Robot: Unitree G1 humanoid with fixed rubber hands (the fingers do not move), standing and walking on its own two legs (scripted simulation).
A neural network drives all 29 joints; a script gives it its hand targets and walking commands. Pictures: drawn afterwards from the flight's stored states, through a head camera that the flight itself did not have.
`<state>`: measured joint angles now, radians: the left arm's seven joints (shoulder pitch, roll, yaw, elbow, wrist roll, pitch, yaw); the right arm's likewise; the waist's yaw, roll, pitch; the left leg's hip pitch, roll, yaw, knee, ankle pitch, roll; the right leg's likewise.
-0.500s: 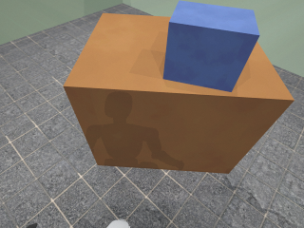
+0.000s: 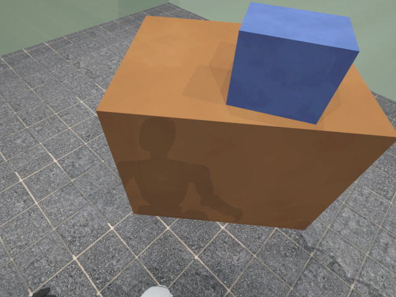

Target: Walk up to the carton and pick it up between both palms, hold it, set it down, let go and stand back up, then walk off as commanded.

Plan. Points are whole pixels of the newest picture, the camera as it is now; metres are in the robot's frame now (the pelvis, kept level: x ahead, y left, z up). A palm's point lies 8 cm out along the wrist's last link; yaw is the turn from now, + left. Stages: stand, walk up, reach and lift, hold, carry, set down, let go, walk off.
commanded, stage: walk up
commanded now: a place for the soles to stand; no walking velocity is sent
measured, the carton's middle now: (283, 63) +0.74 -0.20 +0.10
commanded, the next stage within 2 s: none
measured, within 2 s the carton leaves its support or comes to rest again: neither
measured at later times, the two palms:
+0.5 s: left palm out of the picture +0.11 +0.25 -0.10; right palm out of the picture +0.09 -0.44 -0.05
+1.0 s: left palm (95, 275) +0.17 +0.22 -0.08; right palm out of the picture +0.24 -0.45 -0.05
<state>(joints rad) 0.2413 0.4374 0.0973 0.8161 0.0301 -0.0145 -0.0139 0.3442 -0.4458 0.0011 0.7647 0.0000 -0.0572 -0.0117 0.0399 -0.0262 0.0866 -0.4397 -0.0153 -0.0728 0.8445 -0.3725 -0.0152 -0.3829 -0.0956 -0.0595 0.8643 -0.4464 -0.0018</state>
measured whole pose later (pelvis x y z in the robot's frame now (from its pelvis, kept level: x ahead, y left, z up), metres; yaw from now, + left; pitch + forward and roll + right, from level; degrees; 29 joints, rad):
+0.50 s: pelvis +0.03 -0.08 -0.01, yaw +0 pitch -3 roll +3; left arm 0.24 0.46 0.10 0.82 0.03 0.02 -0.09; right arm 0.38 -0.54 0.00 0.76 0.00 -0.09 -0.06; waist 0.02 -0.11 0.06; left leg -0.35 0.06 -0.10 0.83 -0.48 0.02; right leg -0.49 -0.09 -0.02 0.93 -0.47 -0.01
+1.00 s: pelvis +0.16 -0.11 +0.01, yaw +1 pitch -2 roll +0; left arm 0.37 0.45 0.10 0.78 0.03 0.02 -0.08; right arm 0.37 -0.49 0.00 0.77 0.00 -0.09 -0.05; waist 0.08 -0.03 0.07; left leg -0.40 0.01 0.05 0.67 -0.25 0.03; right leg -0.22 -0.01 -0.09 0.75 -0.48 -0.05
